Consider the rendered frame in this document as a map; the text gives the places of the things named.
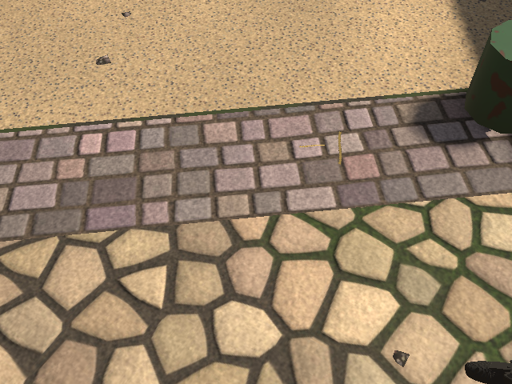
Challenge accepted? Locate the right robot hand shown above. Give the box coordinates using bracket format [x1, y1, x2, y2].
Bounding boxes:
[465, 360, 512, 384]

